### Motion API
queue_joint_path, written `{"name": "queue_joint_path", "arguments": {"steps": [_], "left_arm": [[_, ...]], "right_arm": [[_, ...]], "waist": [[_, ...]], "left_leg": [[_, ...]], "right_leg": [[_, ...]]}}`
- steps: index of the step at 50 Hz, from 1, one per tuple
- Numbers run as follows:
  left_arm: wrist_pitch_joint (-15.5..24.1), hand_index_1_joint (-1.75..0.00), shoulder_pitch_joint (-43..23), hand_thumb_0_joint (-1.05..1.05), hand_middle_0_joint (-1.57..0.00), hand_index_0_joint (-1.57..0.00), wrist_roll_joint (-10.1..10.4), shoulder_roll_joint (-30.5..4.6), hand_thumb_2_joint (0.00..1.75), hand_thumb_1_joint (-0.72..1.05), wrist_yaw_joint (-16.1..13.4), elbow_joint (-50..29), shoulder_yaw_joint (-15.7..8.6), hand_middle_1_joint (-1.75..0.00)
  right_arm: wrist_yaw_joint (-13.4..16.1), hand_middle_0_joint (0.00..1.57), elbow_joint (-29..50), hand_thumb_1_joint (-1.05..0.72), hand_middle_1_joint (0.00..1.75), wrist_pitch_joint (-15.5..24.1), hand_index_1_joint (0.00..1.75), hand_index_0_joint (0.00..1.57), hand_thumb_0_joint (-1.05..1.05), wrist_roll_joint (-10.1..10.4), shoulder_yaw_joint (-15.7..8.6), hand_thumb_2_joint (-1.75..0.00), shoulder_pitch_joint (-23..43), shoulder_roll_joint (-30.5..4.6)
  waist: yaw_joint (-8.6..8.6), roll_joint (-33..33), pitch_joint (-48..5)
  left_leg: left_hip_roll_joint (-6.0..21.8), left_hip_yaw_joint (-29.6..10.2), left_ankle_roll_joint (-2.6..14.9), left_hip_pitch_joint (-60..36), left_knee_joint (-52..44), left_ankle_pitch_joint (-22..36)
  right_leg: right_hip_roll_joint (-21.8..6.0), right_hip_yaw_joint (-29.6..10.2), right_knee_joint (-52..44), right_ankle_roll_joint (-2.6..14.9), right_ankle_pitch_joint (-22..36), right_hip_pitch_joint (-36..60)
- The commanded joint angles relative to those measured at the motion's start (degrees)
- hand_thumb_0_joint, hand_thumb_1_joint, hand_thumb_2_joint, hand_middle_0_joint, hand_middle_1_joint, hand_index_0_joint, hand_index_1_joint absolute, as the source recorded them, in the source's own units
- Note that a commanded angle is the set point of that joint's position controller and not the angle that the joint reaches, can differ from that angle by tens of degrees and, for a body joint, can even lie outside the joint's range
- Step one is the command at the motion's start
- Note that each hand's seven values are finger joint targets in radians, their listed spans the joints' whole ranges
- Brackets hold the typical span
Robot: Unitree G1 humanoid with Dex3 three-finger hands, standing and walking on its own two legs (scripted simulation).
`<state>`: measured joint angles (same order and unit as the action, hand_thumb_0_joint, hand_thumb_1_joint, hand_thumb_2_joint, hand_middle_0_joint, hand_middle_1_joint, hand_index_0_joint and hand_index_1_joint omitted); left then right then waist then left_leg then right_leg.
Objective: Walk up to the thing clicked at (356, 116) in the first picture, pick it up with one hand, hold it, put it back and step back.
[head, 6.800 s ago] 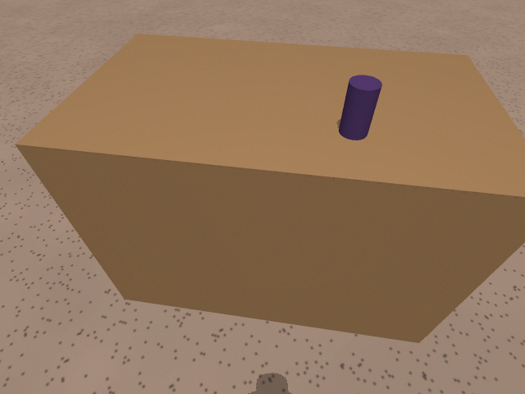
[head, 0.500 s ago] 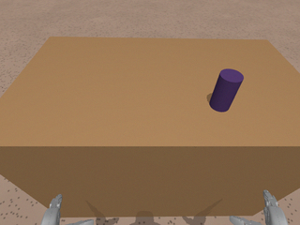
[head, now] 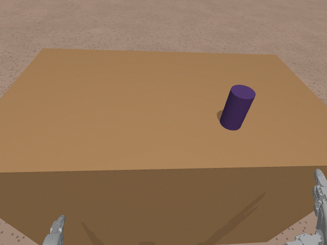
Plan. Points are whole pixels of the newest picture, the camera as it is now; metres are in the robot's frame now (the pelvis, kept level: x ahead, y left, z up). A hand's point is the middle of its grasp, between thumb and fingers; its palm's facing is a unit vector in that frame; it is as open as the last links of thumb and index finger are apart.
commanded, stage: rise first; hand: right
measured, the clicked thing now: (236, 108) +0.50 -0.22 +0.09
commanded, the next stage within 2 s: go down in 1.08 s
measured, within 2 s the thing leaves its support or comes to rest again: neither
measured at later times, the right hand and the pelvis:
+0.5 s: hand out of the picture +0.16 -0.27 +0.14, palm faces +0.40 +0.81 -0.42, open 17.6 cm; pelvis -0.03 +0.00 +0.00, yaw +0 degrees
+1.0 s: hand out of the picture +0.16 -0.27 +0.17, palm faces +0.45 +0.78 -0.44, open 17.6 cm; pelvis -0.04 +0.00 +0.00, yaw +0 degrees
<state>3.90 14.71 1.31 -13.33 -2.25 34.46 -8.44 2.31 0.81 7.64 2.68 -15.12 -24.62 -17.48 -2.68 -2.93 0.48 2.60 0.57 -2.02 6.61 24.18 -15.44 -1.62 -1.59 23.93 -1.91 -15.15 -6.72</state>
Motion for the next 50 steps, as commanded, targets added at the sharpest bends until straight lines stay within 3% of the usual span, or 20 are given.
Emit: {"name": "queue_joint_path", "arguments": {"steps": [1,6,7,9,14,15,17,20,23,26,28,29,31,34,36,39,42,45,48,50], "left_arm": [[3.36,-0.06,-6.6,0.0,-0.06,-0.05,-0.01,-6.19,0.04,-0.57,-0.55,-9.51,-1.92,-0.05],[3.08,-0.05,-3.31,0.0,-0.06,-0.05,-0.08,-5.06,0.04,-0.58,-0.34,-8.86,-1.32,-0.04],[3.1,-0.05,-3.25,0.0,-0.06,-0.05,-0.11,-6.87,0.04,-0.57,-0.48,-8.24,-3.62,-0.04],[3.33,-0.05,-4.64,0.0,-0.06,-0.05,-0.21,-8.0,0.03,-0.57,-0.36,-8.82,-4.62,-0.04],[4.07,-0.05,-5.55,0.0,-0.06,-0.05,0.14,-4.84,0.03,-0.57,0.46,-9.92,-1.98,-0.04],[4.18,-0.05,-5.57,0.0,-0.06,-0.05,0.11,-6.23,0.03,-0.56,0.27,-9.62,-3.54,-0.04],[4.61,-0.05,-5.39,0.0,-0.05,-0.05,0.0,-5.33,0.03,-0.57,0.43,-10.86,-1.96,-0.04],[5.21,-0.05,-5.23,0.0,-0.06,-0.05,-0.08,-9.74,0.03,-0.56,-0.24,-12.21,-6.08,-0.04],[5.41,-0.05,-4.81,0.0,-0.05,-0.05,0.0,-6.78,0.03,-0.56,0.08,-8.28,-4.82,-0.04],[6.14,-0.05,-5.06,0.0,-0.06,-0.05,-0.04,-6.16,0.03,-0.56,0.17,-10.94,-4.12,-0.04],[6.24,-0.04,-4.28,0.0,-0.05,-0.05,0.06,-4.19,0.03,-0.56,0.44,-10.34,-1.75,-0.04],[6.24,-0.05,-4.32,0.0,-0.05,-0.05,0.12,-3.47,0.04,-0.56,0.52,-9.42,-1.81,-0.04],[6.65,-0.05,-5.24,0.0,-0.05,-0.05,-0.1,-7.33,0.04,-0.57,0.08,-10.56,-4.99,-0.04],[6.57,-0.05,-4.92,0.0,-0.05,-0.05,-0.05,-6.11,0.04,-0.56,0.22,-9.14,-4.14,-0.04],[6.64,-0.05,-5.16,0.0,-0.05,-0.04,-0.01,-7.27,0.05,-0.57,0.16,-7.71,-5.51,-0.04],[6.84,-0.05,-6.29,0.0,-0.05,-0.05,0.09,-4.19,0.05,-0.57,0.64,-8.04,-2.86,-0.04],[7.09,-0.05,-6.84,0.0,-0.05,-0.05,-0.13,-7.81,0.06,-0.57,0.1,-10.07,-5.61,-0.04],[6.65,-0.06,-5.94,0.0,-0.05,-0.05,-0.06,-5.84,0.06,-0.57,0.2,-7.57,-4.31,-0.05],[6.77,-0.06,-5.9,0.0,-0.06,-0.05,-0.17,-8.79,0.07,-0.57,-0.12,-8.74,-7.19,-0.05],[6.53,-0.06,-4.19,0.0,-0.06,-0.05,-0.02,-5.18,0.07,-0.57,0.31,-7.41,-4.36,-0.05]], "right_arm": [[0.62,0.04,16.24,0.58,0.06,5.55,0.06,0.04,0.0,0.13,-7.0,-0.03,3.73,-11.28],[0.43,0.04,18.29,0.58,0.06,7.23,0.06,0.04,0.0,0.07,-9.11,-0.03,2.54,-12.17],[0.39,0.04,18.96,0.59,0.06,7.42,0.06,0.04,0.0,0.15,-10.14,-0.03,2.31,-12.87],[0.23,0.04,20.37,0.6,0.06,7.78,0.06,0.04,0.0,0.31,-10.96,-0.02,2.78,-12.93],[-0.38,0.04,23.01,0.59,0.06,9.48,0.06,0.04,0.0,0.36,-9.58,-0.02,3.62,-11.25],[-0.28,0.04,22.79,0.59,0.06,9.79,0.06,0.04,0.0,0.48,-10.82,-0.02,3.92,-12.18],[-0.39,0.04,23.81,0.6,0.06,10.43,0.06,0.04,0.0,0.48,-10.51,-0.02,4.78,-11.9],[-0.18,0.04,23.55,0.59,0.06,11.0,0.06,0.05,0.0,0.66,-12.04,-0.03,5.43,-13.27],[-0.23,0.04,22.92,0.6,0.06,11.52,0.06,0.05,0.0,0.59,-12.32,-0.03,7.07,-12.96],[-0.41,0.04,23.6,0.58,0.06,12.26,0.06,0.05,0.0,0.53,-12.04,-0.03,8.14,-12.53],[-0.51,0.04,22.78,0.6,0.06,12.9,0.06,0.05,0.0,0.58,-12.02,-0.03,8.39,-12.6],[-0.52,0.04,23.12,0.59,0.06,13.2,0.06,0.05,0.0,0.4,-12.23,-0.03,8.02,-12.69],[-0.33,0.04,22.98,0.58,0.06,13.47,0.06,0.05,0.0,0.65,-13.86,-0.03,8.89,-14.12],[-0.35,0.04,23.09,0.59,0.06,13.93,0.06,0.05,0.0,0.68,-14.6,-0.03,9.09,-14.63],[-0.34,0.04,22.82,0.59,0.06,14.06,0.06,0.05,0.0,0.76,-14.63,-0.03,8.69,-14.48],[-0.46,0.04,23.88,0.58,0.06,14.67,0.06,0.05,0.0,0.69,-14.36,-0.04,8.73,-13.9],[-0.39,0.04,24.62,0.58,0.06,14.95,0.06,0.05,0.0,0.77,-14.94,-0.04,9.84,-15.0],[-0.38,0.04,24.02,0.57,0.06,14.94,0.06,0.05,0.0,0.7,-15.4,-0.04,8.73,-15.05],[-0.35,0.04,24.57,0.56,0.06,14.93,0.06,0.05,0.0,0.97,-16.52,-0.05,9.25,-15.78],[-0.63,0.05,24.65,0.55,0.06,14.86,0.06,0.05,0.0,0.91,-16.15,-0.05,8.84,-15.18]], "waist": [[-0.53,2.38,-4.61],[-0.61,1.71,-2.62],[-0.32,0.87,-2.64],[-0.35,0.02,-2.38],[-0.02,-0.59,-1.94],[-0.15,0.66,-1.46],[-0.06,1.68,-1.18],[0.33,2.29,-1.23],[-0.1,0.26,0.88],[0.36,2.03,-0.87],[-0.2,1.55,0.19],[-0.77,0.83,0.25],[-0.32,2.25,-0.69],[-0.95,0.23,0.12],[-0.75,-0.78,0.6],[-1.21,-1.01,-0.04],[-0.1,0.16,-1.75],[-1.2,0.06,-1.2],[-0.16,0.79,-1.7],[-0.64,0.96,-1.24]], "left_leg": [[-1.75,3.45,1.1,-2.06,-1.84,19.83],[-1.83,3.49,1.33,-1.37,-2.57,15.82],[-1.8,3.45,1.38,-0.98,-2.77,14.8],[-1.93,3.75,1.51,-0.58,-2.96,13.33],[-2.24,3.87,1.86,0.0,-3.28,10.4],[-2.24,3.9,1.79,0.0,-3.46,9.72],[-2.33,4.05,1.69,0.05,-3.62,8.57],[-2.52,4.11,1.77,0.7,-4.07,6.12],[-2.28,3.98,1.9,1.99,-4.49,3.32],[-2.4,3.98,1.86,1.15,-4.43,4.19],[-2.3,3.8,1.87,1.27,-4.53,3.47],[-2.22,3.92,1.98,1.11,-4.44,3.37],[-2.31,3.92,1.8,0.88,-4.67,3.07],[-2.12,3.62,1.87,1.2,-5.04,2.29],[-2.27,3.77,2.11,1.41,-4.81,2.08],[-2.39,3.81,2.19,0.55,-4.61,3.03],[-2.44,3.65,2.02,0.28,-4.5,4.13],[-2.4,3.74,2.01,0.04,-4.54,4.87],[-2.37,3.85,1.89,0.28,-4.54,5.08],[-2.09,3.7,1.72,0.38,-4.84,5.64]], "right_leg": [[2.09,3.9,-1.42,1.96,21.0,0.92],[2.38,4.2,-2.31,1.96,17.41,-0.14],[2.41,4.18,-2.43,1.95,16.36,-0.12],[2.36,3.98,-2.9,1.91,15.09,-0.71],[2.15,3.94,-3.55,1.83,12.34,-1.07],[2.13,3.79,-3.44,1.93,11.77,-1.02],[2.01,3.6,-3.82,2.08,10.62,-1.53],[2.12,3.44,-4.51,2.13,8.12,-0.87],[2.46,3.4,-4.88,2.12,5.65,-1.49],[2.18,3.29,-4.76,2.18,6.41,-1.05],[2.36,3.59,-4.78,2.21,5.61,-1.81],[2.41,3.41,-4.92,2.06,5.81,-2.0],[2.36,3.37,-4.93,2.19,5.36,-1.56],[2.73,3.65,-4.99,2.17,4.75,-2.25],[2.5,3.48,-5.39,1.98,4.37,-2.49],[2.28,3.38,-4.98,1.86,5.57,-2.79],[2.16,3.49,-4.92,2.0,6.2,-1.28],[2.39,3.46,-4.74,1.98,7.2,-1.45],[2.29,3.44,-4.63,2.07,7.35,-0.66],[2.67,3.66,-4.28,2.28,7.86,-0.64]]}}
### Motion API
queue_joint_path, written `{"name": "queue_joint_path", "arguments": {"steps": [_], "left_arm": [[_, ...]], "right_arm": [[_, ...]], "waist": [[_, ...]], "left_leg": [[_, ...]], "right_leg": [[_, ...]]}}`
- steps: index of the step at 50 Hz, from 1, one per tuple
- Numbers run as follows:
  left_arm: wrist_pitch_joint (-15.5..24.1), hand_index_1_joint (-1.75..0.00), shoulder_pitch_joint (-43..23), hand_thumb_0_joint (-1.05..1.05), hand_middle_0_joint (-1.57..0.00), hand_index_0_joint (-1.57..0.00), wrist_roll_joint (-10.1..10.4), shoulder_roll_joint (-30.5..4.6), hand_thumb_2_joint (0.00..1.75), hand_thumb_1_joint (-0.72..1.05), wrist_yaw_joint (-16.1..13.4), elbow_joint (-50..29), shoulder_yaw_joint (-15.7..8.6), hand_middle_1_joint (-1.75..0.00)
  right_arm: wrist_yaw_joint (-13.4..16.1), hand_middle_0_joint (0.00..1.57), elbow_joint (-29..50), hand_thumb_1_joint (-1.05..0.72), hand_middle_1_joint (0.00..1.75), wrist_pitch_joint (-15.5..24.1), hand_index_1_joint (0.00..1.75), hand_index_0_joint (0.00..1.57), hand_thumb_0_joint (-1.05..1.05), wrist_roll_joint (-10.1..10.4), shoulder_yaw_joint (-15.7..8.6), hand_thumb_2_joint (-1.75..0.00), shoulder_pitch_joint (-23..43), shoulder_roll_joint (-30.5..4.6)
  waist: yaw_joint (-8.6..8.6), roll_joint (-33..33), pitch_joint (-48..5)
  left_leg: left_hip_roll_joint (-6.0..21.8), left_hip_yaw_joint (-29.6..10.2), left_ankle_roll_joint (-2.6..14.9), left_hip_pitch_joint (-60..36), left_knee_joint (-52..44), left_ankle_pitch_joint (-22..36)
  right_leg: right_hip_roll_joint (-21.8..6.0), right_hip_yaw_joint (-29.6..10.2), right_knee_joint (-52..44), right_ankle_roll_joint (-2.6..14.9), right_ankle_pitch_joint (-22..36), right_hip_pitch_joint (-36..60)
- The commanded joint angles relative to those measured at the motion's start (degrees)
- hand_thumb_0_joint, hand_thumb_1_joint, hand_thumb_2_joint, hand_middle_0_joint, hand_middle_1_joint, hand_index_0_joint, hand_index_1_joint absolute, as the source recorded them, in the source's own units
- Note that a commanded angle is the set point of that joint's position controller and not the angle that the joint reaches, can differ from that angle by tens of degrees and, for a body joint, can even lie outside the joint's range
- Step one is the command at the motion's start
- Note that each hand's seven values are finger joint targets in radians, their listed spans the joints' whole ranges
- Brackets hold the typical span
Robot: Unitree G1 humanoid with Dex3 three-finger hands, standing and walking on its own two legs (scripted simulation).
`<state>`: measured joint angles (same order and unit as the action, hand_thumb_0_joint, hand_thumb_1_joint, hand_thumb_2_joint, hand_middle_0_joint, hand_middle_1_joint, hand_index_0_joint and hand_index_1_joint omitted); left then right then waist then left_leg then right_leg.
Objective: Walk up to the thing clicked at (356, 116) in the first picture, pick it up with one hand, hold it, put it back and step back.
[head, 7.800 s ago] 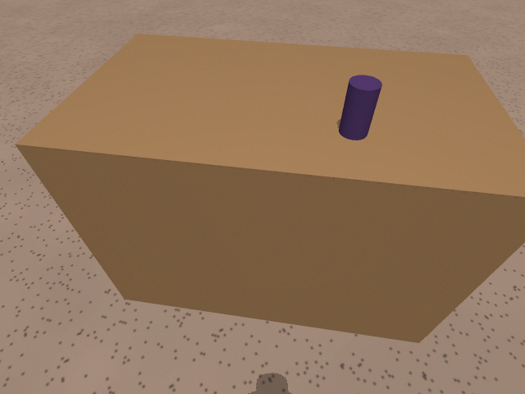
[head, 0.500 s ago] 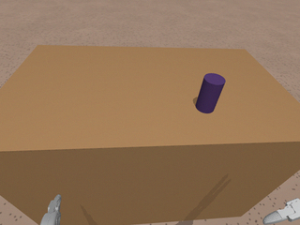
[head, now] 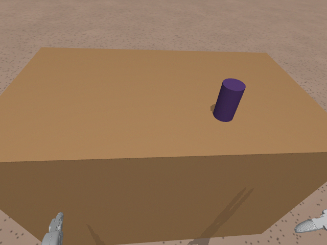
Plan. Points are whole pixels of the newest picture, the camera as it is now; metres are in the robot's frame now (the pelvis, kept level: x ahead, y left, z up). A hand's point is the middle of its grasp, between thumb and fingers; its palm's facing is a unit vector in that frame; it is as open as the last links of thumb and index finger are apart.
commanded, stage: rise first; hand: right
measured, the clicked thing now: (228, 100) +0.54 -0.22 +0.09
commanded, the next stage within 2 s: go down in 0.08 s
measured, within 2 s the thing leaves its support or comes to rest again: neither
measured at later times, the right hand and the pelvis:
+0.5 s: hand out of the picture +0.21 -0.29 +0.18, palm faces +0.47 +0.79 -0.39, open 17.3 cm; pelvis +0.01 +0.00 +0.00, yaw +0 degrees
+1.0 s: hand (324, 127) +0.32 -0.34 +0.19, palm faces +0.24 +0.95 -0.19, open 17.5 cm; pelvis +0.01 -0.01 +0.00, yaw +1 degrees
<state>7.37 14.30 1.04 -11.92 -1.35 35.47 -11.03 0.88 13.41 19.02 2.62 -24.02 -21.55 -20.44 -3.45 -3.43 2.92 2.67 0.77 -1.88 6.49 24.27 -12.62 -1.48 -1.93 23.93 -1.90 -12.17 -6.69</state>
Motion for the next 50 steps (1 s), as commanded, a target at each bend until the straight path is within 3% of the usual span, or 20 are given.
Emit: {"name": "queue_joint_path", "arguments": {"steps": [1,4,6,9,10,11,12,13,17,18,19,21,23,26,28,32,40,43,47,50], "left_arm": [[2.92,-0.06,-4.98,0.0,-0.06,-0.05,0.46,-5.71,0.07,-0.57,-0.44,-7.78,-1.04,-0.05],[3.01,-0.06,-4.79,0.0,-0.06,-0.05,0.35,-8.13,0.08,-0.57,-0.73,-9.02,-3.15,-0.05],[2.77,-0.06,-4.14,0.0,-0.06,-0.05,0.38,-6.62,0.07,-0.56,-0.4,-7.78,-1.3,-0.06],[2.76,-0.06,-4.54,0.0,-0.06,-0.05,0.24,-9.08,0.08,-0.57,-0.74,-7.85,-3.93,-0.06],[2.66,-0.03,-5.22,0.0,-0.05,-0.07,0.22,-8.15,0.0,-0.49,-0.57,-8.02,-2.73,-0.05],[3.2,-0.05,-8.53,0.0,-0.05,-0.05,-1.22,-4.86,0.03,-0.53,-0.07,-9.84,-0.04,-0.05],[3.3,-0.05,-8.11,0.0,-0.05,-0.05,-0.92,-5.99,0.04,-0.55,-0.35,-9.23,-1.92,-0.04],[3.29,-0.05,-8.33,0.0,-0.05,-0.04,-1.02,-8.49,0.04,-0.55,-0.92,-9.85,-3.83,-0.04],[2.72,-0.04,-7.53,0.0,-0.05,-0.05,-1.12,-9.12,0.03,-0.54,-1.62,-9.36,-4.1,-0.04],[2.49,-0.05,-7.94,0.0,-0.05,-0.04,-1.08,-7.99,0.04,-0.55,-1.62,-6.9,-3.16,-0.04],[2.17,-0.04,-6.93,0.0,-0.05,-0.05,-1.04,-7.75,0.03,-0.54,-1.76,-4.94,-3.82,-0.04],[2.23,-0.04,-8.74,0.0,-0.05,-0.05,-0.89,-5.25,0.04,-0.55,-1.85,-5.27,-0.54,-0.04],[2.27,-0.04,-9.35,0.0,-0.05,-0.05,-0.81,-6.44,0.03,-0.54,-2.44,-5.18,-1.38,-0.04],[2.65,-0.04,-10.37,0.0,-0.05,-0.05,-0.66,-6.11,0.03,-0.54,-3.28,-6.63,0.68,-0.04],[2.95,-0.04,-9.78,0.0,-0.05,-0.05,-0.45,-5.56,0.03,-0.54,-4.23,-6.74,2.33,-0.04],[3.58,-0.04,-9.52,0.0,-0.05,-0.05,-0.14,-8.64,0.03,-0.54,-6.29,-7.28,1.74,-0.04],[4.79,-0.04,-7.24,0.0,-0.05,-0.04,0.24,-9.72,0.04,-0.55,-7.08,-3.76,3.69,-0.04],[5.96,-0.05,-9.33,0.0,-0.05,-0.04,0.18,-8.04,0.05,-0.55,-6.99,-5.11,6.77,-0.04],[6.51,-0.05,-10.12,0.0,-0.05,-0.04,-0.19,-11.78,0.05,-0.55,-7.49,-7.36,4.59,-0.05],[6.66,-0.05,-8.38,0.0,-0.05,-0.04,-0.09,-11.88,0.05,-0.55,-7.91,-9.38,4.97,-0.05]], "right_arm": [[0.76,0.05,12.37,0.55,0.06,3.65,0.06,0.05,0.0,1.17,-7.59,-0.05,6.03,-12.47],[0.65,0.05,12.68,0.54,0.06,3.75,0.06,0.05,0.0,1.21,-7.38,-0.05,5.41,-12.28],[0.59,0.05,11.71,0.55,0.06,3.86,0.06,0.05,0.0,1.23,-7.96,-0.05,4.65,-12.57],[0.77,0.05,13.04,0.54,0.06,4.0,0.06,0.05,0.0,1.07,-9.01,-0.05,4.09,-13.49],[0.68,0.04,12.96,0.48,0.05,3.91,0.05,0.05,0.0,1.03,-8.27,-0.04,4.21,-12.92],[0.23,0.05,14.1,0.51,0.05,6.24,0.05,0.05,0.0,-0.19,-6.2,-0.03,5.16,-7.33],[0.36,0.05,14.57,0.48,0.05,7.19,0.05,0.05,0.0,-0.02,-9.51,-0.04,6.36,-10.6],[0.38,0.04,11.87,0.5,0.05,7.2,0.05,0.05,0.0,-0.02,-10.26,-0.04,6.18,-11.71],[-0.83,0.04,6.79,0.5,0.05,6.32,0.05,0.05,0.0,1.12,-11.34,-0.04,7.68,-12.88],[-1.41,0.04,7.53,0.52,0.05,5.98,0.05,0.05,0.0,1.61,-11.19,-0.04,8.62,-13.09],[-2.0,0.05,6.23,0.49,0.05,5.31,0.05,0.05,0.0,1.76,-11.26,-0.04,9.77,-13.34],[-3.4,0.05,5.78,0.5,0.05,4.37,0.05,0.05,0.0,2.34,-10.54,-0.03,13.68,-13.76],[-4.73,0.05,5.85,0.5,0.05,3.77,0.05,0.05,0.0,3.11,-11.17,-0.03,18.13,-15.78],[-6.91,0.05,4.02,0.51,0.05,2.71,0.05,0.05,0.0,3.69,-11.57,-0.03,23.6,-18.69],[-8.56,0.04,-0.76,0.52,0.05,1.24,0.05,0.05,0.0,4.71,-11.91,-0.04,27.83,-20.12],[-12.9,0.04,-8.86,0.52,0.05,-3.3,0.05,0.05,0.0,7.93,-13.0,-0.04,37.03,-24.06],[-21.41,0.05,-23.15,0.53,0.04,-11.8,0.04,0.05,0.0,11.1,-13.98,-0.02,46.95,-30.59],[-23.49,0.04,-23.27,0.58,0.05,-12.71,0.05,0.04,0.0,12.0,-14.16,-0.03,49.29,-31.03],[-24.26,0.04,-23.99,0.55,0.05,-12.98,0.05,0.05,0.0,11.29,-14.83,-0.03,50.09,-33.34],[-24.59,0.05,-26.53,0.53,0.05,-13.24,0.05,0.05,0.0,11.98,-15.92,-0.03,51.62,-34.46]], "waist": [[-0.33,0.92,-2.15],[0.52,2.1,-3.27],[-0.03,2.61,-2.59],[-0.07,1.95,-5.42],[-0.17,0.65,-4.68],[1.23,5.4,-5.81],[0.19,2.7,-7.78],[1.04,4.2,-6.74],[1.78,3.58,-5.57],[0.92,1.7,-3.74],[1.81,0.71,-4.06],[1.9,-0.13,-3.1],[2.65,0.1,-3.1],[2.62,-0.37,-5.79],[3.12,0.81,-7.49],[3.75,-0.76,-10.02],[2.66,-2.86,-13.09],[0.91,-1.46,-15.04],[0.33,-1.71,-16.61],[1.48,0.43,-16.96]], "left_leg": [[-2.02,3.3,1.57,1.2,-5.33,1.75],[-2.18,3.37,1.49,1.2,-5.03,2.46],[-2.26,3.56,1.47,0.79,-4.91,2.88],[-2.36,3.84,1.58,-0.61,-3.86,6.45],[-2.3,3.75,1.69,-0.45,-3.75,6.59],[-3.14,3.45,0.82,1.33,-2.79,6.61],[-2.8,3.18,0.94,0.82,-2.52,6.45],[-2.77,3.08,0.83,1.21,-2.82,6.29],[-2.61,2.99,0.74,2.09,-3.09,5.97],[-2.38,2.89,0.81,2.62,-3.4,5.04],[-2.12,2.49,0.74,3.23,-3.49,5.68],[-1.94,2.14,0.69,3.97,-4.1,4.3],[-2.12,2.19,0.6,4.76,-4.45,2.59],[-2.13,2.1,0.66,3.71,-4.18,3.77],[-2.27,2.35,0.63,3.12,-3.64,5.23],[-2.38,2.99,0.91,3.21,-3.19,5.87],[-2.91,3.52,1.76,3.52,-1.75,8.89],[-2.8,3.19,1.68,2.11,-1.39,10.7],[-3.06,2.86,2.02,1.59,-0.59,11.29],[-3.0,2.67,1.73,1.4,-0.73,12.71]], "right_leg": [[2.76,4.26,-4.27,2.3,4.03,-1.38],[2.51,4.18,-4.45,2.28,4.61,-0.59],[2.47,4.04,-4.35,2.31,5.05,-1.19],[2.2,3.7,-4.14,2.06,8.57,0.04],[2.22,3.77,-4.16,1.96,8.73,-0.26],[2.13,2.97,-2.74,2.2,7.71,0.08],[2.33,3.07,-2.98,2.08,7.53,0.62],[2.44,3.05,-2.95,2.22,7.06,0.34],[2.64,2.91,-2.95,2.27,6.22,-0.48],[2.91,3.06,-3.24,2.15,5.21,-1.49],[3.1,3.33,-2.9,2.22,5.39,-0.95],[3.23,3.47,-3.05,2.32,3.84,-1.58],[3.22,3.21,-3.15,2.51,1.66,-2.02],[3.04,2.82,-3.15,2.43,2.32,-1.13],[2.83,2.49,-3.1,2.42,3.39,-0.41],[2.62,2.0,-3.44,2.24,3.75,0.01],[1.65,1.5,-2.57,1.46,8.56,-1.07],[1.59,1.54,-1.63,1.63,10.91,-1.23],[1.33,1.62,-0.99,1.42,12.68,-0.85],[1.47,1.82,-0.05,1.95,13.47,-0.78]]}}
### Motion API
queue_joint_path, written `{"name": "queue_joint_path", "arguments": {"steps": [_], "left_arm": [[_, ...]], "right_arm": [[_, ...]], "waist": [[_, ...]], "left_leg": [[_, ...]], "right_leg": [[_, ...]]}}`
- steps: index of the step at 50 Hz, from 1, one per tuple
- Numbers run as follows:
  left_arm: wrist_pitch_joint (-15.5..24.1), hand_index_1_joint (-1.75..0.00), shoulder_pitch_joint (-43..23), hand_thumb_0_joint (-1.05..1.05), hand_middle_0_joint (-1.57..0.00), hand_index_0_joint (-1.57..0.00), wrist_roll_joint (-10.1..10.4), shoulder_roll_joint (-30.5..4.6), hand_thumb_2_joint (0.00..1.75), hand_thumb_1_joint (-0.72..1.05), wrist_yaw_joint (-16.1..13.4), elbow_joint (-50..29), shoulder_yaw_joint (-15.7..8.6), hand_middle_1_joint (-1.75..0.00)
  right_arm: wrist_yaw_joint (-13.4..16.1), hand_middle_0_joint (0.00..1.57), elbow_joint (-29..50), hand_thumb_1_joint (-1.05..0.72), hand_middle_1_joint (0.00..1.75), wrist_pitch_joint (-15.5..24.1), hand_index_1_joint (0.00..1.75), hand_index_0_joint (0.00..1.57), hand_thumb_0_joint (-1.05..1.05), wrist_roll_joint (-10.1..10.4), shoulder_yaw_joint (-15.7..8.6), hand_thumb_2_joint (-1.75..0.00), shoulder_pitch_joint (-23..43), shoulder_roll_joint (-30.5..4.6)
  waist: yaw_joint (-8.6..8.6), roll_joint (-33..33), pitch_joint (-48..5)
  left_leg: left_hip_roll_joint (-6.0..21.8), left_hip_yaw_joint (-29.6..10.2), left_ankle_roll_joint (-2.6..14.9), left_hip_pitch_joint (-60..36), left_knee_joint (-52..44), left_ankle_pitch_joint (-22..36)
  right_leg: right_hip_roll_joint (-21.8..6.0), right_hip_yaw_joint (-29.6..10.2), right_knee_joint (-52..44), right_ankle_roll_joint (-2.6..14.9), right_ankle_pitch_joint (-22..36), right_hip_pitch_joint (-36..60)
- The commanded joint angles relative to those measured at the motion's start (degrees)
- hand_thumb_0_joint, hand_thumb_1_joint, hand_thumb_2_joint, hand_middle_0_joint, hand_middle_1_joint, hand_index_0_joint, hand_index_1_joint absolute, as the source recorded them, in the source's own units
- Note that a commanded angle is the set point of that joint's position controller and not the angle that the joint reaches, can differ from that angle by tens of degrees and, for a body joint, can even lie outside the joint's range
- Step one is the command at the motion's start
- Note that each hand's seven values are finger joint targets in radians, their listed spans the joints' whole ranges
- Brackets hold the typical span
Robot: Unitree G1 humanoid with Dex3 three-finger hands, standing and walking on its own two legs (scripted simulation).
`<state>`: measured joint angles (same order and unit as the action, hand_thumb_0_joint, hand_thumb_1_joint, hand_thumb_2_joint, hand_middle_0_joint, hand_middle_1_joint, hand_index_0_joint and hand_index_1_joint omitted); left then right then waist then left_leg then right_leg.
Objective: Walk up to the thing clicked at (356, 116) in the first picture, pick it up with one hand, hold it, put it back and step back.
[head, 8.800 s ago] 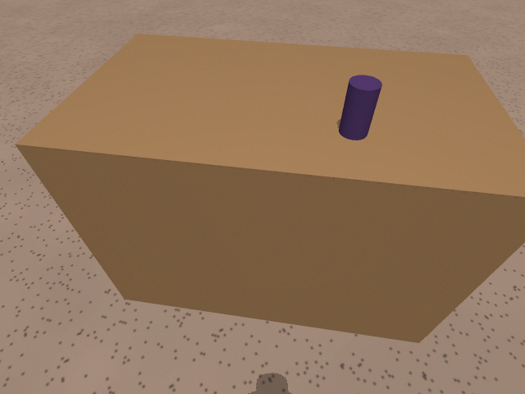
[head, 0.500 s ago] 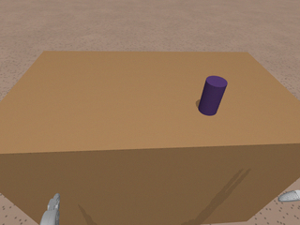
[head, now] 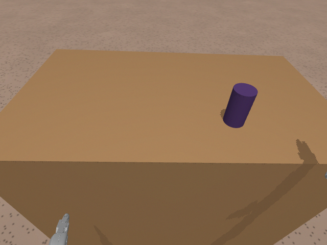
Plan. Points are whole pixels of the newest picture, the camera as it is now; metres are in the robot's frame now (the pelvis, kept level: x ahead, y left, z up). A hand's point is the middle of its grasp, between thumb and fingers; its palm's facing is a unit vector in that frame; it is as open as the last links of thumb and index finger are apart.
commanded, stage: go down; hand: right
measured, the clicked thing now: (239, 106) +0.52 -0.22 +0.09
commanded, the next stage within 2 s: none
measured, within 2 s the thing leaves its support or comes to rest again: neither
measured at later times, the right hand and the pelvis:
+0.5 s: hand out of the picture +0.35 -0.36 +0.21, palm faces +0.19 +0.98 +0.02, open 17.6 cm; pelvis +0.00 +0.00 +0.00, yaw -1 degrees
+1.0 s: hand out of the picture +0.38 -0.39 +0.20, palm faces +0.20 +0.98 +0.02, open 17.6 cm; pelvis +0.01 -0.01 -0.01, yaw +0 degrees
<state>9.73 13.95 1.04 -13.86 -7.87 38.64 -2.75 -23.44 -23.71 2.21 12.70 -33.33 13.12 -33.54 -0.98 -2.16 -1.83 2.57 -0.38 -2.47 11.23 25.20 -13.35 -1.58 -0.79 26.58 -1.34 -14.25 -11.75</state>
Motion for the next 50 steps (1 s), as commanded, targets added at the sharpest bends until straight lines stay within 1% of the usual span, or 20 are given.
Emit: {"name": "queue_joint_path", "arguments": {"steps": [1,2,3,6,10,11,12,14,19,22,27,30,31,33,38,39,40,41,46,50], "left_arm": [[4.04,-0.05,-5.92,0.0,-0.05,-0.04,-0.11,-9.05,0.05,-0.56,-1.39,-9.56,-2.92,-0.04],[3.97,-0.05,-6.65,0.0,-0.05,-0.04,-0.02,-7.96,0.05,-0.56,-1.36,-10.1,-1.84,-0.04],[3.95,-0.05,-5.21,0.0,-0.05,-0.04,-0.2,-8.75,0.06,-0.56,-1.67,-9.4,-2.87,-0.05],[4.56,-0.05,-4.66,0.0,-0.05,-0.04,-0.08,-5.89,0.06,-0.57,-1.81,-8.66,0.51,-0.04],[4.94,-0.05,-4.81,0.0,-0.05,-0.04,-0.06,-8.47,0.05,-0.57,-2.71,-5.54,-1.24,-0.05],[5.02,-0.05,-4.67,0.0,-0.05,-0.04,-0.17,-7.15,0.05,-0.56,-2.67,-4.68,0.42,-0.05],[5.43,-0.05,-5.45,0.0,-0.05,-0.04,-0.22,-8.81,0.05,-0.57,-3.03,-4.85,-0.81,-0.05],[5.9,-0.05,-6.85,0.0,-0.05,-0.05,-0.16,-7.4,0.05,-0.56,-3.1,-5.28,1.27,-0.05],[6.87,-0.05,-6.25,0.0,-0.05,-0.05,-0.29,-10.87,0.04,-0.55,-3.66,-7.1,-0.58,-0.05],[7.06,-0.05,-4.55,0.0,-0.05,-0.05,-0.19,-10.84,0.05,-0.56,-3.98,-9.65,0.29,-0.05],[6.6,-0.05,-5.31,0.0,-0.05,-0.05,-0.44,-8.57,0.06,-0.56,-4.02,-8.35,2.71,-0.05],[6.44,-0.06,-7.89,0.0,-0.05,-0.05,-0.6,-8.97,0.06,-0.56,-4.01,-9.99,2.83,-0.05],[6.37,-0.05,-8.15,0.0,-0.05,-0.05,-0.68,-8.56,0.06,-0.56,-3.96,-10.12,3.76,-0.05],[5.89,-0.06,-6.6,0.0,-0.05,-0.05,-0.75,-7.55,0.06,-0.56,-4.13,-7.47,4.25,-0.05],[6.17,-0.06,-7.61,0.0,-0.05,-0.05,-0.65,-13.45,0.06,-0.56,-5.16,-11.54,-0.46,-0.05],[5.83,-0.06,-4.51,0.0,-0.05,-0.05,-0.66,-11.83,0.06,-0.56,-4.93,-8.93,0.56,-0.05],[5.61,-0.06,-3.88,0.0,-0.05,-0.05,-0.59,-10.69,0.06,-0.56,-4.74,-7.06,1.22,-0.05],[5.82,-0.06,-4.11,0.0,-0.05,-0.05,-0.47,-9.87,0.06,-0.56,-4.66,-9.83,2.42,-0.05],[5.32,-0.06,-1.71,0.0,-0.05,-0.05,-0.3,-9.33,0.06,-0.56,-4.2,-10.12,2.5,-0.05],[4.88,-0.05,-1.55,0.0,-0.05,-0.05,-0.3,-8.34,0.06,-0.56,-3.66,-8.17,2.86,-0.05]], "right_arm": [[-0.49,0.04,13.05,0.56,0.05,3.88,0.05,0.05,0.0,1.97,-7.0,-0.04,20.21,-22.79],[-0.66,0.05,10.01,0.54,0.05,3.49,0.05,0.05,0.0,1.92,-7.17,-0.03,18.8,-22.89],[-0.95,0.05,9.11,0.53,0.05,3.27,0.05,0.05,0.0,2.06,-6.6,-0.03,19.4,-21.99],[-2.07,0.04,8.48,0.54,0.05,2.61,0.05,0.05,0.0,1.95,-6.7,-0.04,23.85,-24.63],[-4.85,0.04,3.01,0.55,0.05,0.2,0.05,0.05,0.0,2.65,-5.39,-0.04,31.77,-27.17],[-5.52,0.04,2.59,0.55,0.05,-0.48,0.05,0.05,0.0,2.62,-4.82,-0.04,33.87,-27.78],[-6.08,0.04,0.95,0.53,0.05,-1.25,0.05,0.05,0.0,2.6,-4.36,-0.04,34.85,-27.34],[-7.12,0.04,-2.33,0.55,0.05,-2.31,0.05,0.05,0.0,2.2,-3.13,-0.04,36.84,-27.65],[-8.93,0.03,-11.76,0.59,0.05,-3.76,0.05,0.04,0.0,2.45,-4.69,-0.05,39.57,-31.74],[-9.62,0.03,-15.85,0.6,0.05,-4.55,0.05,0.04,0.0,2.61,-5.58,-0.04,40.83,-33.91],[-9.77,0.03,-19.04,0.61,0.05,-4.33,0.05,0.04,0.0,1.02,-5.84,-0.05,42.93,-37.2],[-9.36,0.04,-19.59,0.61,0.05,-3.04,0.05,0.04,0.0,0.01,-6.04,-0.04,44.44,-39.34],[-9.35,0.04,-16.56,0.61,0.05,-2.37,0.05,0.04,0.0,0.08,-6.4,-0.04,47.49,-40.47],[-9.31,0.04,-17.27,0.6,0.05,-1.92,0.05,0.04,0.0,0.0,-5.9,-0.04,47.22,-39.89],[-9.24,0.04,-19.1,0.58,0.05,-2.12,0.05,0.05,0.0,-0.21,-5.03,-0.04,47.2,-40.35],[-9.59,0.04,-21.53,0.59,0.05,-2.39,0.05,0.05,0.0,-0.24,-3.74,-0.05,46.43,-38.53],[-9.77,0.04,-19.1,0.57,0.05,-2.13,0.05,0.05,0.0,0.08,-3.22,-0.05,47.84,-37.98],[-10.0,0.04,-22.11,0.56,0.05,-2.33,0.05,0.05,0.0,0.41,-4.17,-0.05,46.37,-38.03],[-10.92,0.04,-21.26,0.56,0.05,-2.87,0.05,0.05,0.0,0.4,-3.53,-0.05,46.59,-38.15],[-10.94,0.04,-20.37,0.58,0.05,-2.89,0.05,0.05,0.0,0.37,-3.83,-0.05,48.87,-39.05]], "waist": [[-1.15,-3.64,-12.04],[-1.2,-3.57,-10.88],[-0.27,-2.46,-10.86],[0.43,-4.38,-9.98],[2.68,-6.83,-10.7],[2.86,-8.28,-11.23],[3.17,-7.64,-11.87],[3.08,-7.2,-10.55],[3.07,-3.74,-12.59],[2.67,-0.66,-14.83],[1.01,-3.66,-16.98],[1.11,-5.34,-17.57],[0.65,-7.11,-19.03],[1.04,-8.21,-19.66],[3.3,-7.46,-21.26],[3.93,-7.91,-19.56],[3.25,-9.25,-19.16],[3.73,-6.57,-18.66],[3.81,-7.18,-19.2],[3.42,-9.0,-17.71]], "left_leg": [[-2.95,3.76,2.49,-2.49,-1.31,13.28],[-2.76,3.62,2.45,-2.31,-1.65,12.63],[-2.74,3.55,2.31,-1.94,-1.8,12.43],[-2.4,2.82,2.13,-0.77,-1.96,12.17],[-2.39,2.81,2.17,1.66,-1.4,13.21],[-2.22,2.63,2.2,1.91,-1.47,13.18],[-2.4,2.83,2.31,2.5,-1.16,12.91],[-2.22,2.74,2.33,3.13,-1.47,10.58],[-2.8,3.54,2.32,4.4,-0.96,7.29],[-2.78,3.43,2.02,3.28,-0.32,10.27],[-2.32,2.54,2.13,2.62,0.71,12.34],[-2.45,2.17,2.47,2.61,0.87,11.08],[-2.6,2.34,2.62,2.32,1.07,10.59],[-2.64,2.04,2.75,2.93,1.33,10.73],[-3.67,3.04,3.01,5.02,2.1,13.27],[-3.66,2.99,2.99,6.21,2.09,13.52],[-3.61,3.02,3.02,6.03,2.07,13.46],[-3.76,3.31,2.88,5.9,2.17,14.42],[-3.82,3.27,2.86,6.56,2.84,16.11],[-3.15,2.51,2.82,6.42,2.77,15.22]], "right_leg": [[1.49,0.7,-2.91,1.19,15.67,4.36],[1.79,0.94,-2.83,1.27,14.57,3.6],[1.84,0.92,-2.75,1.54,13.62,3.83],[2.29,1.51,-2.32,1.85,11.99,3.01],[2.04,1.02,-1.95,1.74,12.66,3.21],[2.25,1.12,-1.79,1.76,12.27,3.11],[2.07,0.97,-1.87,1.73,12.34,3.77],[2.33,0.91,-1.63,1.89,9.54,2.19],[1.73,-0.03,-1.42,1.8,6.48,0.28],[1.79,0.04,-0.24,2.02,9.61,-0.08],[2.22,0.66,1.58,1.93,12.29,-1.75],[2.0,0.65,1.82,1.76,10.97,-3.1],[1.76,0.49,1.65,1.61,10.79,-2.39],[1.77,0.7,2.06,1.5,11.02,-1.74],[0.71,-0.1,3.06,0.99,16.75,1.68],[0.65,0.06,3.53,1.01,17.43,1.76],[0.81,0.05,3.58,1.03,17.3,1.18],[0.59,-0.11,3.95,1.08,18.82,0.57],[0.39,-0.17,4.54,1.05,22.77,0.91],[1.07,0.59,4.48,1.41,18.39,-1.12]]}}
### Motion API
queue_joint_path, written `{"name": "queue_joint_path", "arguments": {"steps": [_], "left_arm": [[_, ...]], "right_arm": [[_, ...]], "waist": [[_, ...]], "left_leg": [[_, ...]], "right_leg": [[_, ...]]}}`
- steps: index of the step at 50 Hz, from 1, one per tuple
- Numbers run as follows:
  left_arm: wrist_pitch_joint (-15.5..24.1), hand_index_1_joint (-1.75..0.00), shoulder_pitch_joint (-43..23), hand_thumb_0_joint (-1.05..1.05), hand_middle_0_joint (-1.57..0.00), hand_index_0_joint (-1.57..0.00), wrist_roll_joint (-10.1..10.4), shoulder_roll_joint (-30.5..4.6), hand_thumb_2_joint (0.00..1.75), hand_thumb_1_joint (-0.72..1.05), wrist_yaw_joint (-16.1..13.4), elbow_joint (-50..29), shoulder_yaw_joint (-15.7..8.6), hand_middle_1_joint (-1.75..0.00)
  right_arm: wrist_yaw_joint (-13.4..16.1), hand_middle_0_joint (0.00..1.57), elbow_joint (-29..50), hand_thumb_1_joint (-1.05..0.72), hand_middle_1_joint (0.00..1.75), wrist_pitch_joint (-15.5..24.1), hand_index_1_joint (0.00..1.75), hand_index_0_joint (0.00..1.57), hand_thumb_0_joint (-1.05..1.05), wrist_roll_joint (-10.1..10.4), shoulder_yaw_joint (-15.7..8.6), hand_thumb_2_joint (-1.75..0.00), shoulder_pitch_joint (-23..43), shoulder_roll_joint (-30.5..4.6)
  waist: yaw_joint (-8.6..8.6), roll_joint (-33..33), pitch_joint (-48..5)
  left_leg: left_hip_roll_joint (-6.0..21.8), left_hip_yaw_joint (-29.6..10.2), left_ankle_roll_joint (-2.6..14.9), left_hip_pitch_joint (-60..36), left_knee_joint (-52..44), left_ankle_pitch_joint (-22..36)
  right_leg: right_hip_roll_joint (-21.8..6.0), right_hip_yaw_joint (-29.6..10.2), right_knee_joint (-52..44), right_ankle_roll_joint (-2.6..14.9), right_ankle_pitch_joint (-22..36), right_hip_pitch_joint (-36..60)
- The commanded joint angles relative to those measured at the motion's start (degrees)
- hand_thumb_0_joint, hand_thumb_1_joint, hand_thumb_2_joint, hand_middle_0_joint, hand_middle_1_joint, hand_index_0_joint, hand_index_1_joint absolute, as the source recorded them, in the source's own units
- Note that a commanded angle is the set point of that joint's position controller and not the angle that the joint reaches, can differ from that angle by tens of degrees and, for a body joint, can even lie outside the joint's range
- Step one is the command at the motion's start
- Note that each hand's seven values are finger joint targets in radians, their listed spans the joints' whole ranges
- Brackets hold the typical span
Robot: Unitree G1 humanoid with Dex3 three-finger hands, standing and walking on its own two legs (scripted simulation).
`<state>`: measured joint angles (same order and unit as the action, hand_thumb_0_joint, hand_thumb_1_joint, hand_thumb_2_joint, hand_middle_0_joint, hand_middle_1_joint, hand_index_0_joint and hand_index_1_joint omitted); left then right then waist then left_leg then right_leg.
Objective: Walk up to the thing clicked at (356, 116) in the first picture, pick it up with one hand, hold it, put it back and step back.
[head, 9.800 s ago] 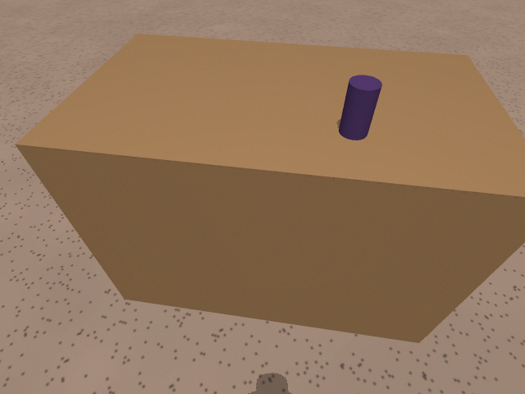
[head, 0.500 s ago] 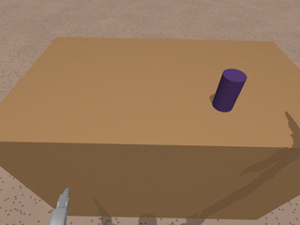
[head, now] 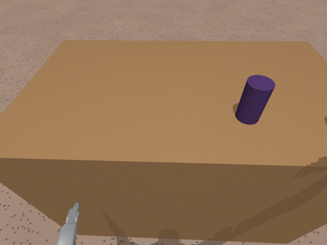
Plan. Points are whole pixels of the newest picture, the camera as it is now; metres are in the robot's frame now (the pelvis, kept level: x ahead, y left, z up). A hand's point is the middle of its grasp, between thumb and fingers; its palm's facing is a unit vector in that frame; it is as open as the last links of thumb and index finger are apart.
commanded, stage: go down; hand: right
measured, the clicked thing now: (253, 100) +0.51 -0.21 +0.10
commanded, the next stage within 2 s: approach in 1.18 s
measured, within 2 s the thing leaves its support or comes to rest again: neither
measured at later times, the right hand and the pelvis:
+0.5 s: hand out of the picture +0.38 -0.39 +0.22, palm faces +0.21 +0.98 +0.03, open 17.7 cm; pelvis -0.01 +0.00 +0.00, yaw +0 degrees
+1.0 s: hand out of the picture +0.40 -0.40 +0.22, palm faces +0.22 +0.97 +0.02, open 17.7 cm; pelvis +0.00 -0.01 -0.01, yaw +1 degrees
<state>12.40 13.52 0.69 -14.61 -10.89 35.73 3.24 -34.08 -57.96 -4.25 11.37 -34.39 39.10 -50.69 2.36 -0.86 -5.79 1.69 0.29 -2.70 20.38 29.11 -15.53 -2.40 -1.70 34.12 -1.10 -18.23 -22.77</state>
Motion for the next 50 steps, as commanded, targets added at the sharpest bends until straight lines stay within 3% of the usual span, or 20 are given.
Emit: {"name": "queue_joint_path", "arguments": {"steps": [1,2,4,8,9,10,13,15,17,19,20,21,24,29,31,34,38,44,45,50], "left_arm": [[2.62,-0.05,-2.98,0.0,-0.05,-0.05,0.06,-8.7,0.06,-0.56,-0.79,-8.89,-3.64,-0.05],[2.7,-0.05,-2.54,0.0,-0.05,-0.05,-0.02,-10.54,0.06,-0.56,-1.04,-9.07,-5.44,-0.05],[2.62,-0.05,-2.39,0.0,-0.05,-0.05,-0.11,-9.4,0.06,-0.56,-0.87,-9.65,-3.76,-0.05],[2.33,-0.06,-1.06,0.0,-0.05,-0.05,-0.21,-9.35,0.06,-0.56,-1.02,-5.79,-4.66,-0.05],[2.34,-0.05,-1.96,0.0,-0.05,-0.05,-0.28,-9.48,0.05,-0.55,-0.95,-6.7,-4.28,-0.05],[2.86,-0.05,-6.33,0.0,-0.05,-0.05,-0.15,-11.51,0.05,-0.55,-1.22,-12.09,-5.41,-0.05],[2.1,-0.05,-3.26,0.0,-0.05,-0.05,-0.41,-7.39,0.05,-0.54,-0.67,-5.61,-2.0,-0.05],[2.52,-0.05,-3.9,0.0,-0.05,-0.05,-0.4,-9.2,0.05,-0.55,-1.02,-9.57,-3.0,-0.05],[2.34,-0.05,-4.55,0.0,-0.05,-0.05,-0.39,-9.67,0.05,-0.55,-0.92,-11.48,-2.89,-0.05],[2.04,-0.05,-0.65,0.0,-0.05,-0.05,-0.52,-10.03,0.05,-0.55,-1.04,-9.79,-3.89,-0.05],[2.14,-0.05,-2.13,0.0,-0.05,-0.05,-0.48,-10.27,0.05,-0.55,-0.93,-11.2,-3.61,-0.05],[2.02,-0.05,0.15,0.0,-0.05,-0.05,-0.4,-10.52,0.05,-0.54,-1.0,-9.77,-4.55,-0.05],[2.28,-0.05,-1.57,0.0,-0.05,-0.05,-0.43,-8.39,0.05,-0.54,-0.45,-10.56,-2.24,-0.05],[2.85,-0.05,-2.83,0.0,-0.05,-0.05,-0.6,-10.01,0.05,-0.54,-0.54,-11.8,-3.38,-0.05],[3.0,-0.05,-3.38,0.0,-0.05,-0.05,-0.59,-9.13,0.05,-0.54,-0.46,-12.58,-1.88,-0.05],[3.12,-0.05,-1.92,0.0,-0.05,-0.05,-0.68,-11.29,0.05,-0.54,-0.91,-12.42,-4.22,-0.05],[2.89,-0.05,-0.86,0.0,-0.05,-0.05,-0.75,-10.75,0.05,-0.55,-0.74,-11.24,-3.98,-0.05],[2.73,-0.05,-1.9,0.0,-0.05,-0.05,-0.65,-9.2,0.05,-0.54,-0.42,-13.13,-2.28,-0.05],[2.65,-0.05,-1.11,0.0,-0.05,-0.05,-0.67,-9.2,0.05,-0.55,-0.39,-13.18,-2.41,-0.05],[2.06,-0.05,3.77,0.0,-0.05,-0.05,-1.08,-10.3,0.05,-0.55,-0.07,-12.18,-3.69,-0.05]], "right_arm": [[-0.1,0.04,12.87,0.58,0.05,3.75,0.05,0.05,0.0,1.7,-3.75,-0.05,22.87,-22.92],[-0.05,0.04,14.94,0.59,0.05,4.13,0.05,0.05,0.0,1.76,-4.26,-0.05,24.28,-24.08],[0.18,0.04,14.71,0.59,0.05,4.33,0.05,0.04,0.0,1.27,-4.29,-0.05,24.89,-24.71],[0.11,0.04,10.9,0.58,0.05,4.39,0.05,0.05,0.0,0.77,-4.3,-0.05,24.49,-24.96],[0.13,0.04,13.6,0.59,0.05,4.79,0.05,0.04,0.0,0.62,-4.66,-0.05,27.56,-26.36],[0.31,0.05,9.21,0.58,0.05,4.4,0.05,0.05,0.0,0.18,-5.11,-0.04,25.28,-26.96],[-0.16,0.04,9.22,0.59,0.06,4.39,0.05,0.05,0.0,-0.5,-2.72,-0.05,27.78,-25.05],[-0.29,0.04,4.57,0.59,0.06,4.24,0.06,0.04,0.0,-0.36,-3.76,-0.05,25.48,-25.64],[-0.51,0.04,5.6,0.6,0.06,4.48,0.06,0.05,0.0,-0.92,-3.59,-0.05,27.04,-27.22],[-0.76,0.04,5.21,0.6,0.06,4.77,0.06,0.04,0.0,-1.46,-2.84,-0.05,28.42,-27.46],[-0.51,0.05,6.77,0.58,0.05,4.94,0.05,0.05,0.0,-1.24,-3.6,-0.04,29.76,-28.33],[-0.62,0.04,3.16,0.61,0.06,4.62,0.05,0.05,0.0,-1.22,-3.5,-0.04,28.1,-28.12],[-0.48,0.04,2.94,0.61,0.05,4.87,0.05,0.05,0.0,-1.65,-2.29,-0.04,29.13,-27.12],[-0.3,0.04,4.21,0.61,0.05,6.07,0.05,0.04,0.0,-1.77,-2.37,-0.05,32.51,-29.44],[-0.38,0.04,4.45,0.61,0.05,6.39,0.05,0.04,0.0,-1.84,-3.01,-0.04,33.24,-30.51],[-0.37,0.04,3.52,0.61,0.05,6.36,0.05,0.05,0.0,-1.83,-3.53,-0.04,33.45,-31.39],[-0.17,0.04,0.95,0.61,0.05,5.85,0.05,0.04,0.0,-2.75,-3.37,-0.05,32.86,-31.74],[-0.26,0.04,-0.42,0.6,0.05,5.37,0.05,0.05,0.0,-2.93,-1.78,-0.05,32.43,-29.9],[-0.42,0.04,-0.94,0.6,0.05,5.15,0.05,0.05,0.0,-2.75,-1.18,-0.05,31.79,-29.01],[-0.49,0.04,2.76,0.58,0.05,4.96,0.05,0.04,0.0,-2.7,-3.61,-0.05,33.51,-32.28]], "waist": [[0.8,-8.07,-13.89],[0.77,-8.47,-15.93],[0.66,-10.13,-17.43],[0.46,-10.1,-16.52],[-0.02,-11.09,-19.27],[0.47,-8.3,-17.36],[-0.28,-11.72,-17.08],[0.91,-7.22,-16.06],[1.12,-7.55,-17.56],[1.94,-8.93,-17.65],[1.27,-8.31,-18.25],[2.35,-7.17,-15.44],[2.26,-8.22,-14.44],[2.79,-10.66,-15.39],[2.43,-11.31,-17.89],[2.98,-11.62,-19.48],[2.61,-11.76,-19.56],[2.48,-11.32,-16.82],[2.83,-11.28,-16.28],[2.66,-12.94,-20.43]], "left_leg": [[-2.24,1.78,2.86,-2.88,-1.31,17.49],[-2.46,2.12,2.99,-2.84,-0.71,17.79],[-2.62,2.27,3.27,-2.33,-0.37,18.18],[-2.12,1.77,3.22,-3.16,-0.15,18.51],[-2.25,1.79,3.31,-3.53,-0.04,18.39],[-2.48,2.05,3.29,-2.93,-0.09,17.73],[-2.59,1.87,3.54,-2.05,0.16,16.48],[-2.61,2.22,3.31,-2.93,0.33,17.35],[-2.39,1.84,3.2,-3.6,0.29,17.55],[-2.45,1.64,3.27,-2.18,0.35,17.49],[-2.44,1.65,3.14,-2.75,0.16,16.88],[-2.61,1.9,3.18,-1.15,0.08,15.83],[-2.41,1.55,3.23,-0.02,-0.21,13.98],[-2.5,1.69,3.49,1.08,0.22,12.3],[-2.39,1.57,3.54,-0.12,0.67,14.13],[-2.59,1.71,3.61,0.35,0.91,15.16],[-2.89,2.15,3.78,1.18,1.61,16.75],[-3.2,2.43,3.91,1.82,0.98,12.89],[-3.35,2.64,3.92,2.51,1.04,12.78],[-3.18,2.19,3.78,1.09,1.81,18.99]], "right_leg": [[1.98,1.57,-2.81,1.41,21.45,9.88],[1.65,1.19,-2.64,1.19,22.54,11.29],[1.39,0.97,-1.75,0.84,25.77,13.02],[2.04,1.3,-1.45,1.26,23.5,10.04],[1.84,1.03,-1.42,1.14,24.22,10.85],[1.56,0.91,-1.37,1.1,23.83,9.99],[1.42,0.9,-1.1,0.72,23.5,9.31],[1.44,0.81,-0.86,1.09,22.8,6.96],[1.78,1.18,-1.03,1.33,21.39,7.04],[1.75,1.25,-0.69,1.23,21.72,8.23],[1.89,1.27,-0.92,1.47,20.1,7.72],[1.74,1.14,-1.17,1.47,18.85,6.8],[1.84,1.3,-1.26,1.54,16.27,5.93],[1.6,1.02,-1.0,1.17,14.5,6.28],[1.71,1.01,-0.28,1.14,16.92,6.6],[1.51,0.78,0.36,0.89,19.24,8.03],[1.07,0.39,1.46,0.41,24.41,8.7],[0.8,0.29,0.05,0.41,18.88,6.33],[0.61,0.15,-0.02,0.23,19.75,6.7],[0.94,0.53,2.16,0.1,28.92,9.76]]}}
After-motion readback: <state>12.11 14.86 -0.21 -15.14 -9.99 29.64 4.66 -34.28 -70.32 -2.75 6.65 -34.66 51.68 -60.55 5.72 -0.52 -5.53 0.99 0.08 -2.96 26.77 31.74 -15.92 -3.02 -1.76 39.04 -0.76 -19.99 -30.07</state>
